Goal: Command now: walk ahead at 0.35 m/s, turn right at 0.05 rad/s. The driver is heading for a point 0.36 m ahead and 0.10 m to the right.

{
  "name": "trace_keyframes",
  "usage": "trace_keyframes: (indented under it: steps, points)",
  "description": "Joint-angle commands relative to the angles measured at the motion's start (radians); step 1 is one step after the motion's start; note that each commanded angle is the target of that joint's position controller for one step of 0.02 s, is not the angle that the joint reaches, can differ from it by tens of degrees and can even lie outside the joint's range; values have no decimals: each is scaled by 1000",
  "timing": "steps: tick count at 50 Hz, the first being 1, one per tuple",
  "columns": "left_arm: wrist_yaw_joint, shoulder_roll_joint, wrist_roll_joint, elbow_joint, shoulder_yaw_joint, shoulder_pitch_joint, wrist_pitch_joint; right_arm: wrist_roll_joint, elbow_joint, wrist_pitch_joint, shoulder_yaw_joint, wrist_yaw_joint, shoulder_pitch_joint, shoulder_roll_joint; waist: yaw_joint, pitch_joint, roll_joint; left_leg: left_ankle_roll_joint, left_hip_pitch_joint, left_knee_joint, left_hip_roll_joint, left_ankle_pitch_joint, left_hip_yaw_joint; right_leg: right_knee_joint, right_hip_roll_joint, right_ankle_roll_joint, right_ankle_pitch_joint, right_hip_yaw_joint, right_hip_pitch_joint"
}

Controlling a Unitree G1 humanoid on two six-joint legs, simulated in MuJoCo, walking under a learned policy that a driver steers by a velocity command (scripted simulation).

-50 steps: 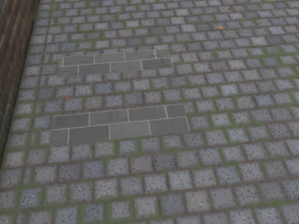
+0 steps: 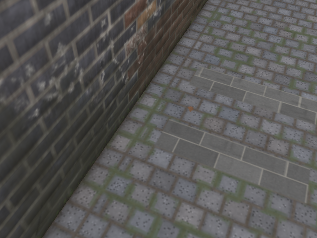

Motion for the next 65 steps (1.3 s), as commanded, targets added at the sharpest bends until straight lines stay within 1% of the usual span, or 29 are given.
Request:
trace_keyframes:
  steps: [1,3,7,11,15,17,18,19,20,21,22,23,24,25,26,27,28,30,33,39,41,42,43,44,45,46,49,52,65]
  points:
    - [-15,126,-37,-150,20,-183,-57,-19,-1,-47,-56,-17,222,-192,-141,61,207,255,352,-325,408,-294,-553,412,-13,-20,-83,116,-623]
    - [-15,120,-18,-119,23,-144,-48,-8,-5,-61,-37,-19,125,-145,-95,103,190,172,292,-358,318,-184,-364,397,-31,-15,100,130,-616]
    - [-19,60,-12,-106,10,-112,-37,-29,11,-76,-30,-25,128,-123,-73,80,148,131,226,-379,260,164,-110,359,-6,34,332,134,-546]
    - [-32,31,-3,-150,-5,-200,-27,-21,45,-81,-33,-28,141,-143,-94,112,139,119,169,-406,246,226,22,139,3,53,487,73,-470]
    - [-61,15,-11,-194,-17,-280,-35,-2,94,-73,-39,-28,186,-164,-120,153,126,101,233,-398,277,274,97,-18,-1,13,510,21,-431]
    - [-74,20,-15,-214,-16,-298,-32,11,101,-62,-42,-20,178,-175,-108,152,123,87,291,-339,292,441,122,-77,20,-29,433,-13,-400]
    - [-78,31,-8,-221,-11,-286,-33,10,104,-56,-45,-21,171,-191,-88,131,135,78,299,-267,292,681,134,-97,52,-52,379,-43,-332]
    - [-77,55,1,-217,1,-239,-33,11,106,-48,-49,-25,174,-213,-55,77,165,67,313,-166,290,938,137,-98,97,-72,325,-75,-234]
    - [-72,100,4,-188,25,-113,-35,8,104,-36,-56,-34,167,-244,14,-7,172,51,300,1,267,1078,142,-137,137,-91,330,-85,-67]
    - [-56,145,3,-153,48,27,-34,11,100,-36,-52,-39,163,-241,96,-88,146,15,195,208,230,1044,162,-224,149,-120,475,-59,179]
    - [-29,226,9,-125,62,128,-23,-20,67,-52,-26,-37,200,-166,100,-220,-21,-31,-86,528,153,446,142,-141,-31,-174,835,172,534]
    - [-17,269,27,-163,45,62,-24,-9,58,-78,17,-19,344,-59,-13,-460,-257,-89,-386,936,-24,-378,9,-207,-375,-434,1067,721,821]
    - [-12,198,23,-170,36,101,-11,19,91,-93,-18,-10,261,-204,91,-556,-66,-86,-333,990,12,-341,-174,-258,-345,-420,1090,646,738]
    - [-18,169,18,-144,24,48,-12,47,53,-87,-17,-6,162,-192,64,-397,-67,-73,-400,945,57,-295,-144,-266,-296,-375,1035,478,616]
    - [-19,134,0,-134,16,-16,-18,30,46,-80,-10,-17,111,-166,24,-225,18,-71,-419,832,102,-230,-105,-302,-228,-313,956,367,423]
    - [-15,96,-2,-136,5,-68,-20,13,52,-65,-15,-29,88,-166,-4,-156,16,-71,-383,763,124,-187,-95,-336,-190,-284,894,311,287]
    - [-16,92,10,-138,1,-102,-20,12,61,-44,-18,-33,114,-166,-41,-117,-3,-72,-291,738,127,-155,-91,-382,-162,-276,885,261,151]
    - [-19,99,26,-128,5,-147,-33,1,80,-16,-13,-42,176,-124,-86,-108,-13,-89,-189,672,115,-102,-74,-435,-149,-285,912,200,12]
    - [-9,84,28,-100,0,-181,-39,-15,72,-7,-5,-51,147,-94,-97,-110,-29,-100,-162,475,115,-1,-76,-447,-124,-265,927,130,-12]
    - [4,81,32,-48,-9,-161,-4,-4,53,3,-7,-40,7,-106,-39,-73,-51,-89,-94,179,100,117,-78,-464,-119,-225,488,164,17]
    - [2,62,22,-35,-20,-169,5,-13,56,0,-9,-37,13,-100,-60,-61,-45,-68,-13,33,75,145,-59,-418,-103,-191,362,178,14]
    - [1,37,17,-25,-30,-152,5,-24,57,-3,-9,-36,16,-104,-68,-53,-27,-53,48,-64,76,223,-64,-387,-71,-147,303,174,4]
    - [2,14,27,-17,-40,-113,2,-31,47,-6,-15,-39,12,-140,-49,-56,23,-32,104,-92,142,381,-136,-338,-26,-92,232,159,-14]
    - [-1,17,38,-4,-35,-30,-4,-27,34,-4,-27,-44,-23,-204,25,-53,148,13,123,-69,205,455,-189,-292,55,-52,125,103,-51]
    - [4,-2,34,2,-41,-32,0,-23,50,0,-20,-37,-48,-151,31,-72,221,36,28,-87,183,234,-185,-297,76,-25,128,54,31]
    - [9,31,30,1,-36,-87,11,-22,43,-2,-9,-28,-63,-98,-2,-37,179,18,-25,-101,138,124,-161,-293,70,-18,162,56,60]
    - [25,42,29,6,-31,-111,36,-21,54,-21,-5,-29,-51,-103,-21,-24,121,-19,-23,-68,102,170,-120,-278,51,-32,264,80,62]
    - [28,38,21,23,-30,-113,33,-14,70,-27,-2,-34,-30,-95,-34,-52,87,-23,30,-22,89,291,-98,-266,42,-34,358,88,77]
    - [35,48,17,148,-21,-101,36,-15,137,5,-1,-37,-63,-95,-34,-21,33,-22,74,-30,66,335,-75,-291,31,-22,424,93,123]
